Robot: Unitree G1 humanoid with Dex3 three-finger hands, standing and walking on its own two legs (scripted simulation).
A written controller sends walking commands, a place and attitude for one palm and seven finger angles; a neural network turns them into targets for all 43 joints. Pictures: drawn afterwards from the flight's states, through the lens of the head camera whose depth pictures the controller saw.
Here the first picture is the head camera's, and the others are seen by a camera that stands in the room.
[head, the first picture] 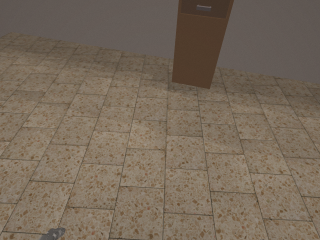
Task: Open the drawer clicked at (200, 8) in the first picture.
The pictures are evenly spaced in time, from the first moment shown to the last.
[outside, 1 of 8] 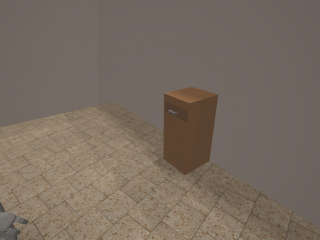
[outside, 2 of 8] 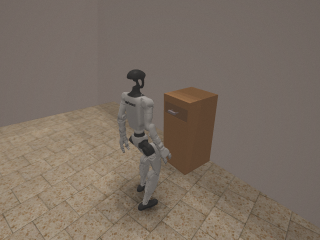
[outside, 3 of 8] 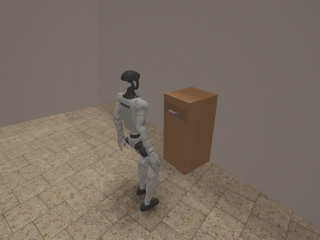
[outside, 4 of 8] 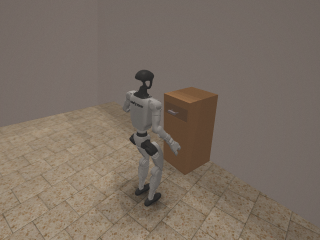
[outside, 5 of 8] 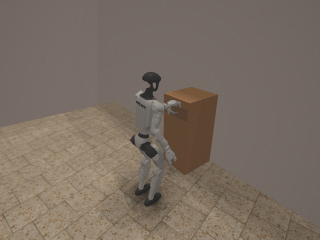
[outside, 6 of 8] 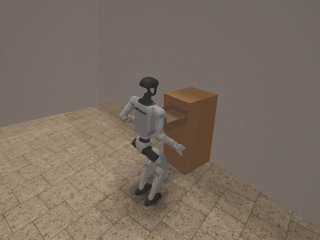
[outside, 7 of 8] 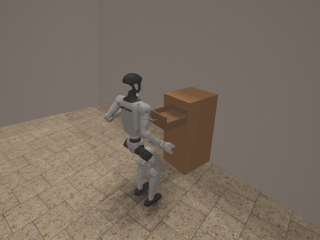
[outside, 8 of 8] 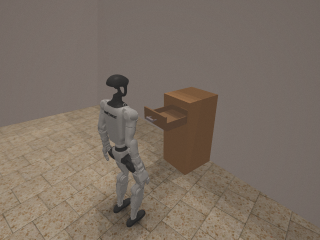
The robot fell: no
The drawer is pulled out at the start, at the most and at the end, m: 0.00 0.30 0.29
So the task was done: yes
